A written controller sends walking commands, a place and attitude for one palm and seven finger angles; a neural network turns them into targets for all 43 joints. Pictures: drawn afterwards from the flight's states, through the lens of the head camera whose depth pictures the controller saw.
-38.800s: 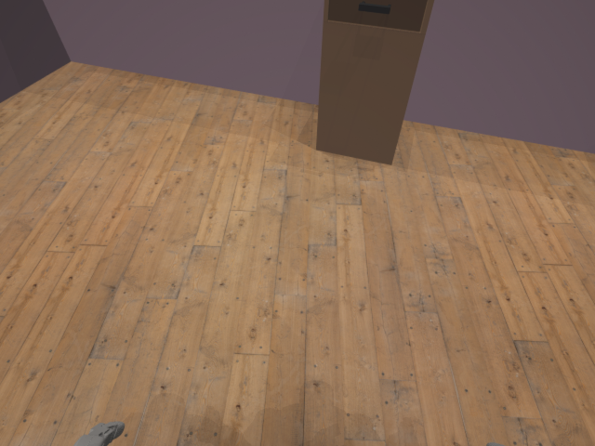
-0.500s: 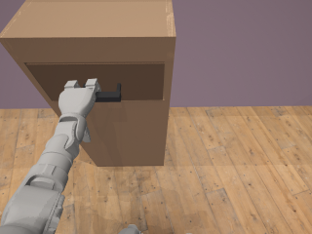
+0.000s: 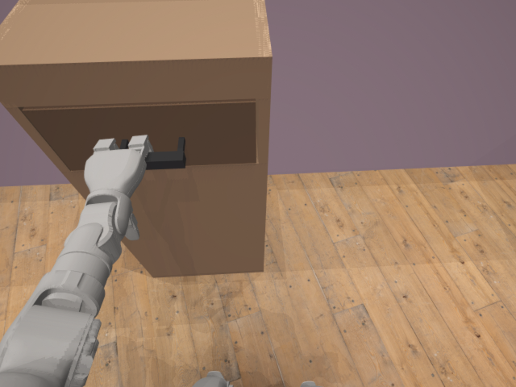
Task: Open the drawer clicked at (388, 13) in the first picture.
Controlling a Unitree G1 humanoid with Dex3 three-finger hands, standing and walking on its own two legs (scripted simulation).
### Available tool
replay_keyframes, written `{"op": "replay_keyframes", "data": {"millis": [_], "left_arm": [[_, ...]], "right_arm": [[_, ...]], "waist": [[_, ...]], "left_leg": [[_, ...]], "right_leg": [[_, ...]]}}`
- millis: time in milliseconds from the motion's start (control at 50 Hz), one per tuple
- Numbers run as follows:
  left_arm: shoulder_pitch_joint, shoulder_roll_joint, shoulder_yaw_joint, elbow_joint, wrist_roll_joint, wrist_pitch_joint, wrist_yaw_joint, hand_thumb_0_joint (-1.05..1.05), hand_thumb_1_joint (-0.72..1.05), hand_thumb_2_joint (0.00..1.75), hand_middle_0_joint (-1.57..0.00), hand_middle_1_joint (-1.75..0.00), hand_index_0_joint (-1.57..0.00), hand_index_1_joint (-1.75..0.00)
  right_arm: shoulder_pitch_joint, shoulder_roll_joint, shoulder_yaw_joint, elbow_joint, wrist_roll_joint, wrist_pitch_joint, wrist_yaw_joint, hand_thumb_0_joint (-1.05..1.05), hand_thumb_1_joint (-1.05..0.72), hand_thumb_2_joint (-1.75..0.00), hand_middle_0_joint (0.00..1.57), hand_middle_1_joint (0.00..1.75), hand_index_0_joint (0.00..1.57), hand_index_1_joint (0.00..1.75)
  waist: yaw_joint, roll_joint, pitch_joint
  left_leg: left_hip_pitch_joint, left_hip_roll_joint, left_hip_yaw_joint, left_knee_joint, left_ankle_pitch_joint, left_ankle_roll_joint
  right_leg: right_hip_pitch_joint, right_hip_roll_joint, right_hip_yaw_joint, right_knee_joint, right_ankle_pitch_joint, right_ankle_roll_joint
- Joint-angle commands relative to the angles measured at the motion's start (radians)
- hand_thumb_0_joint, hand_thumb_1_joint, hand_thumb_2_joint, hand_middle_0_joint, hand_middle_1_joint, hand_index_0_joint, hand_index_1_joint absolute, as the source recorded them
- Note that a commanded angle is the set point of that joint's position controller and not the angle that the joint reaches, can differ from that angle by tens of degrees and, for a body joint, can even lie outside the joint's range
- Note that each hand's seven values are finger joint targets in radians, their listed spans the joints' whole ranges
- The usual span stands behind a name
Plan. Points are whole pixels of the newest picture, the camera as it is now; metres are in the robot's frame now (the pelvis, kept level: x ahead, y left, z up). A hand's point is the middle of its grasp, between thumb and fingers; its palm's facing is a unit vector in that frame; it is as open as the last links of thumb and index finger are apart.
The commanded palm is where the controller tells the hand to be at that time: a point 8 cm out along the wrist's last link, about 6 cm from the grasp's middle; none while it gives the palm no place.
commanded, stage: lower the fingers behind the handle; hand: left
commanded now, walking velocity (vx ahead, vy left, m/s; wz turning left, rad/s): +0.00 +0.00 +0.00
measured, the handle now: (151, 152) +0.50 +0.20 +0.03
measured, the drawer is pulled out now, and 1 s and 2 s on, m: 0.00 0.00 0.13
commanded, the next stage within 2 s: close the thumb around the handle in 0.06 s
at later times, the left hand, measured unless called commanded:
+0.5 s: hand (129, 189) +0.44 +0.23 +0.01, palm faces -0.05 -0.04 -1.00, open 10.8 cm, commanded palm +0.41 +0.22 +0.07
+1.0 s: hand (129, 188) +0.44 +0.23 +0.01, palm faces -0.05 -0.04 -1.00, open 5.9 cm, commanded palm +0.41 +0.22 +0.07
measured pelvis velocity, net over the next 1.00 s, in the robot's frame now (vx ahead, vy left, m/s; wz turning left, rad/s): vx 0.01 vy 0.00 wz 0.00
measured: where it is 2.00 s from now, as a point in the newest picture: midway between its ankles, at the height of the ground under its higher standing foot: outside the picture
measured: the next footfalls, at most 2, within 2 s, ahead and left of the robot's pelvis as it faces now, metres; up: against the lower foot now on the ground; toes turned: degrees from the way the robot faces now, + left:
none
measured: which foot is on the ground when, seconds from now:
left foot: down 0.00-1.00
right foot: down 0.00-1.00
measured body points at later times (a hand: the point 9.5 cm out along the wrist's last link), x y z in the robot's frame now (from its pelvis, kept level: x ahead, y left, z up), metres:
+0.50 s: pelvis +0.00 +0.00 +0.00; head +0.08 +0.00 +0.45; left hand +0.43 +0.23 +0.07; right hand +0.06 -0.26 -0.13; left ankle +0.01 +0.11 -0.69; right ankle -0.02 -0.12 -0.69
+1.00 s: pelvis +0.01 +0.00 +0.00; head +0.08 +0.00 +0.45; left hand +0.44 +0.23 +0.07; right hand +0.06 -0.26 -0.13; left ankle +0.01 +0.11 -0.69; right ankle -0.02 -0.12 -0.69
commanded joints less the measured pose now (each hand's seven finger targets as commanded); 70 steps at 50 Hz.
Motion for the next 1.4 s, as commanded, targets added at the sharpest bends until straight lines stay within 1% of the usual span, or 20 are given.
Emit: {"op": "replay_keyframes", "data": {"millis": [0, 20, 80, 100, 140, 180, 200, 300, 480, 640, 680, 720, 940, 1020, 1060, 1120, 1160, 1200, 1340, 1380], "left_arm": [[-0.339, 0.157, 0.036, -0.174, 0.002, -0.015, 0.043, 0.00, -0.50, 0.30, -0.30, -1.20, -0.30, -1.20], [-0.328, 0.188, 0.061, -0.174, 0.004, -0.012, 0.045, 0.00, -0.50, 0.30, -0.30, -1.20, -0.30, -1.20], [-0.328, 0.178, 0.051, -0.161, 0.007, 0.000, 0.045, 0.00, -0.50, 0.30, -0.30, -1.20, -0.30, -1.20], [-0.349, 0.142, 0.016, -0.170, 0.004, 0.000, 0.046, 0.00, -0.50, 0.30, -0.30, -1.20, -0.30, -1.20], [-0.356, 0.164, 0.029, -0.150, 0.009, 0.005, 0.047, 0.00, -0.50, 0.30, -0.30, -1.20, -0.30, -1.20], [-0.356, 0.190, 0.051, -0.162, 0.011, 0.009, 0.046, 0.00, -0.39, 0.35, -0.31, -1.21, -0.31, -1.21], [-0.375, 0.146, 0.009, -0.155, 0.013, 0.012, 0.045, 0.00, -0.33, 0.37, -0.31, -1.22, -0.31, -1.22], [-0.376, 0.129, 0.005, -0.177, 0.009, 0.010, 0.041, 0.00, -0.05, 0.49, -0.33, -1.25, -0.33, -1.25], [-0.309, 0.155, 0.036, -0.174, 0.005, 0.002, 0.031, 0.00, 0.45, 0.71, -0.37, -1.30, -0.37, -1.30], [-0.331, 0.127, 0.009, -0.168, 0.014, 0.012, 0.039, 0.00, 0.90, 0.90, -0.40, -1.35, -0.40, -1.35], [-0.360, 0.109, -0.004, -0.172, 0.009, 0.016, 0.037, 0.00, 0.90, 0.90, -0.40, -1.35, -0.40, -1.35], [-0.336, 0.144, 0.023, -0.164, 0.010, 0.019, 0.037, 0.00, 0.90, 0.90, -0.40, -1.35, -0.40, -1.35], [-0.324, 0.144, 0.022, -0.188, 0.004, 0.011, 0.024, 0.00, 0.90, 0.90, -0.40, -1.35, -0.40, -1.35], [-0.190, 0.119, 0.026, -0.219, -0.012, 0.011, 0.018, 0.00, 0.90, 0.90, -0.40, -1.35, -0.40, -1.35], [-0.173, 0.090, -0.001, -0.256, -0.017, 0.014, 0.016, 0.00, 0.90, 0.90, -0.40, -1.35, -0.40, -1.35], [-0.086, 0.103, 0.020, -0.320, -0.023, 0.021, 0.017, 0.00, 0.90, 0.90, -0.40, -1.35, -0.40, -1.35], [-0.037, 0.057, -0.012, -0.367, -0.034, 0.031, 0.017, 0.00, 0.90, 0.90, -0.40, -1.35, -0.40, -1.35], [-0.006, 0.083, 0.009, -0.367, -0.033, 0.040, 0.018, 0.00, 0.90, 0.90, -0.40, -1.35, -0.40, -1.35], [0.063, 0.033, -0.031, -0.495, -0.022, 0.067, 0.037, 0.00, 0.90, 0.90, -0.40, -1.35, -0.40, -1.35], [0.084, 0.031, -0.031, -0.527, -0.026, 0.078, 0.037, 0.00, 0.90, 0.90, -0.40, -1.35, -0.40, -1.35]], "right_arm": [[0.077, -0.141, -0.057, -0.070, -0.003, -0.029, -0.005, 0.00, -0.90, -0.90, 0.20, 0.30, 0.20, 0.30], [0.074, -0.145, -0.057, -0.071, -0.001, -0.027, -0.006, 0.00, -0.90, -0.90, 0.20, 0.30, 0.20, 0.30], [0.069, -0.148, -0.056, -0.067, 0.000, -0.025, -0.007, 0.00, -0.90, -0.90, 0.20, 0.30, 0.20, 0.30], [0.071, -0.144, -0.055, -0.068, 0.000, -0.028, -0.004, 0.00, -0.90, -0.90, 0.20, 0.30, 0.20, 0.30], [0.069, -0.148, -0.054, -0.064, 0.001, -0.028, -0.006, 0.00, -0.90, -0.90, 0.20, 0.30, 0.20, 0.30], [0.068, -0.150, -0.055, -0.066, 0.000, -0.026, -0.008, 0.00, -0.90, -0.90, 0.20, 0.30, 0.20, 0.30], [0.070, -0.145, -0.053, -0.068, 0.002, -0.027, -0.006, 0.00, -0.90, -0.90, 0.20, 0.30, 0.20, 0.30], [0.068, -0.143, -0.057, -0.073, -0.001, -0.030, -0.004, 0.00, -0.90, -0.90, 0.20, 0.30, 0.20, 0.30], [0.055, -0.143, -0.052, -0.080, -0.002, -0.024, -0.006, 0.00, -0.90, -0.90, 0.20, 0.30, 0.20, 0.30], [0.058, -0.140, -0.054, -0.079, -0.002, -0.023, -0.002, 0.00, -0.90, -0.90, 0.20, 0.30, 0.20, 0.30], [0.067, -0.141, -0.056, -0.072, -0.002, -0.025, 0.000, 0.00, -0.90, -0.90, 0.20, 0.30, 0.20, 0.30], [0.068, -0.144, -0.056, -0.074, -0.002, -0.020, 0.000, 0.00, -0.90, -0.90, 0.20, 0.30, 0.20, 0.30], [0.061, -0.143, -0.053, -0.080, -0.003, -0.015, -0.003, 0.00, -0.90, -0.90, 0.20, 0.30, 0.20, 0.30], [0.044, -0.138, -0.054, -0.100, 0.000, -0.013, 0.002, 0.00, -0.90, -0.90, 0.20, 0.30, 0.20, 0.30], [0.029, -0.137, -0.053, -0.111, 0.002, -0.013, 0.003, 0.00, -0.90, -0.90, 0.20, 0.30, 0.20, 0.30], [0.016, -0.139, -0.054, -0.126, 0.004, -0.013, 0.004, 0.00, -0.90, -0.90, 0.20, 0.30, 0.20, 0.30], [0.002, -0.134, -0.055, -0.133, 0.007, -0.016, 0.008, 0.00, -0.90, -0.90, 0.20, 0.30, 0.20, 0.30], [-0.009, -0.139, -0.050, -0.135, 0.009, -0.014, 0.005, 0.00, -0.90, -0.90, 0.20, 0.30, 0.20, 0.30], [-0.055, -0.128, -0.045, -0.153, 0.006, -0.024, 0.006, 0.00, -0.90, -0.90, 0.20, 0.30, 0.20, 0.30], [-0.065, -0.131, -0.046, -0.155, 0.007, -0.022, 0.008, 0.00, -0.90, -0.90, 0.20, 0.30, 0.20, 0.30]], "waist": [[-0.017, -0.024, -0.377], [-0.012, -0.021, -0.371], [-0.017, -0.025, -0.357], [-0.027, -0.020, -0.357], [-0.028, -0.026, -0.327], [-0.018, -0.008, -0.361], [-0.031, 0.002, -0.344], [-0.026, -0.001, -0.369], [-0.016, -0.042, -0.354], [-0.020, -0.007, -0.342], [-0.031, -0.019, -0.339], [-0.021, -0.022, -0.363], [-0.016, -0.021, -0.358], [0.011, -0.013, -0.368], [0.004, -0.018, -0.355], [0.023, -0.020, -0.377], [0.018, -0.022, -0.365], [0.017, -0.055, -0.317], [0.026, -0.011, -0.300], [0.024, -0.027, -0.307]], "left_leg": [[0.319, -0.030, 0.041, -0.062, 0.386, 0.034], [0.315, -0.030, 0.041, -0.062, 0.386, 0.035], [0.310, -0.031, 0.038, -0.068, 0.388, 0.033], [0.319, -0.030, 0.041, -0.071, 0.376, 0.034], [0.308, -0.029, 0.040, -0.076, 0.356, 0.034], [0.324, -0.030, 0.037, -0.075, 0.379, 0.032], [0.332, -0.029, 0.036, -0.077, 0.372, 0.032], [0.360, -0.025, 0.033, -0.075, 0.394, 0.031], [0.329, -0.028, 0.037, -0.073, 0.401, 0.033], [0.350, -0.025, 0.034, -0.072, 0.401, 0.029], [0.358, -0.022, 0.028, -0.073, 0.410, 0.030], [0.358, -0.025, 0.033, -0.068, 0.420, 0.032], [0.350, -0.025, 0.035, -0.071, 0.430, 0.032], [0.363, -0.023, 0.042, -0.076, 0.464, 0.030], [0.368, -0.022, 0.043, -0.081, 0.452, 0.031], [0.390, -0.018, 0.039, -0.087, 0.511, 0.029], [0.408, -0.017, 0.040, -0.092, 0.518, 0.031], [0.381, -0.018, 0.039, -0.102, 0.490, 0.031], [0.429, -0.017, 0.031, -0.117, 0.507, 0.026], [0.444, -0.016, 0.025, -0.114, 0.533, 0.026]], "right_leg": [[0.118, 0.029, -0.035, -0.102, 0.394, -0.025], [0.125, 0.029, -0.033, -0.101, 0.403, -0.027], [0.122, 0.029, -0.036, -0.105, 0.400, -0.028], [0.111, 0.029, -0.038, -0.110, 0.384, -0.025], [0.098, 0.029, -0.038, -0.115, 0.364, -0.025], [0.114, 0.029, -0.037, -0.110, 0.375, -0.030], [0.093, 0.029, -0.040, -0.113, 0.360, -0.028], [0.091, 0.029, -0.043, -0.110, 0.364, -0.028], [0.127, 0.029, -0.041, -0.110, 0.399, -0.027], [0.084, 0.031, -0.046, -0.109, 0.366, -0.029], [0.076, 0.032, -0.051, -0.111, 0.363, -0.030], [0.100, 0.032, -0.045, -0.106, 0.389, -0.029], [0.116, 0.029, -0.043, -0.108, 0.411, -0.028], [0.150, 0.031, -0.044, -0.108, 0.437, -0.029], [0.150, 0.032, -0.044, -0.116, 0.430, -0.028], [0.179, 0.032, -0.044, -0.112, 0.457, -0.028], [0.183, 0.033, -0.047, -0.123, 0.461, -0.026], [0.188, 0.032, -0.046, -0.130, 0.457, -0.025], [0.179, 0.030, -0.055, -0.134, 0.421, -0.029], [0.191, 0.031, -0.054, -0.136, 0.438, -0.029]]}}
